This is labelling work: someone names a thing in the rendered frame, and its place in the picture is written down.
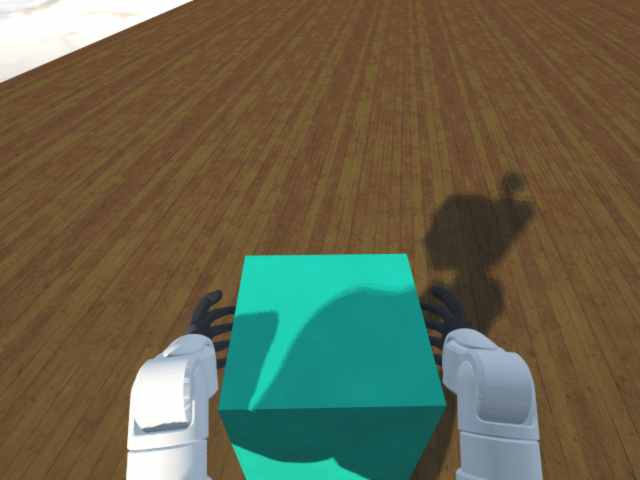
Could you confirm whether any carton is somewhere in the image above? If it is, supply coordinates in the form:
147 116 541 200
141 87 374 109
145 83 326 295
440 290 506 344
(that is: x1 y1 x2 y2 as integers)
218 254 447 480

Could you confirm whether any robot left hand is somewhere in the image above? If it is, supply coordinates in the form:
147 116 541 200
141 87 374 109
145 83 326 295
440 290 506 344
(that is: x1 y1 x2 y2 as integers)
184 290 236 369

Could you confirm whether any robot right hand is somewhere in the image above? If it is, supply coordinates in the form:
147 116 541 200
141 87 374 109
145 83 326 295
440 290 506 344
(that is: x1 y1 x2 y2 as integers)
419 286 472 367

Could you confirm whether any right robot forearm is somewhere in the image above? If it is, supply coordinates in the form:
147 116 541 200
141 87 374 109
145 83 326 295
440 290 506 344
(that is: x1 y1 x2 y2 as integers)
442 328 543 480

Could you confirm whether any left robot forearm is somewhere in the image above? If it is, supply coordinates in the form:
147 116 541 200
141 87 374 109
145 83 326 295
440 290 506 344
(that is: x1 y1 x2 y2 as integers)
126 334 218 480

